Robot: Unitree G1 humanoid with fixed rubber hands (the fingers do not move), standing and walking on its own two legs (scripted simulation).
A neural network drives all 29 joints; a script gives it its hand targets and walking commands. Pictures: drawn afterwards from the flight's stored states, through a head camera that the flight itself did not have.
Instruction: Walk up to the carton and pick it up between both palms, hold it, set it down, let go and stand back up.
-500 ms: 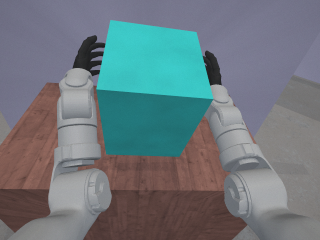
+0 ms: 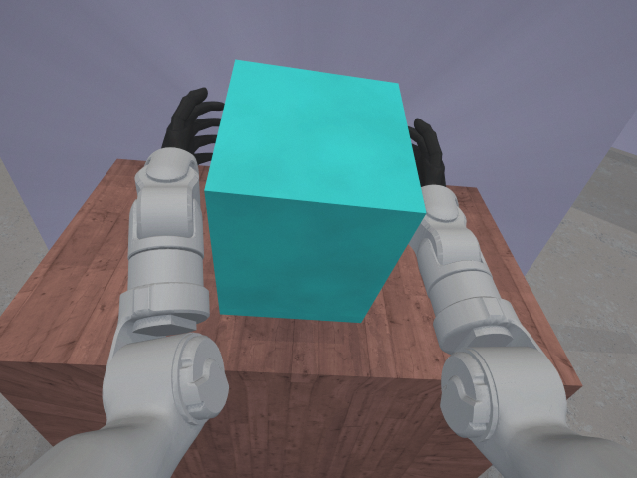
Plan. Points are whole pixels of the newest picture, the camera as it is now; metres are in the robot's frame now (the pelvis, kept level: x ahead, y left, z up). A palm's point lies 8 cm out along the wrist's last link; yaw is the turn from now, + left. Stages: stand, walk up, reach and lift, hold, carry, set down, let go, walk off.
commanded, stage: set down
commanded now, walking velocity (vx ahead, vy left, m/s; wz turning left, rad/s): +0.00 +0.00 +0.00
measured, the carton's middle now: (304, 204) +0.41 +0.03 +0.17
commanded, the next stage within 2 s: none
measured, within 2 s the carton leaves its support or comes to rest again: neither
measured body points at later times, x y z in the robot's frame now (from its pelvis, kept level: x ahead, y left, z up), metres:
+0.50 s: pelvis +0.01 +0.00 +0.00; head -0.01 +0.03 +0.45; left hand +0.43 +0.17 +0.19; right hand +0.43 -0.12 +0.18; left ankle +0.05 +0.13 -0.75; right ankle -0.03 -0.12 -0.75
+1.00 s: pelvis +0.01 +0.01 +0.00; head +0.01 +0.05 +0.45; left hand +0.44 +0.19 +0.15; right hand +0.44 -0.11 +0.16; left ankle +0.05 +0.13 -0.75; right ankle -0.03 -0.12 -0.75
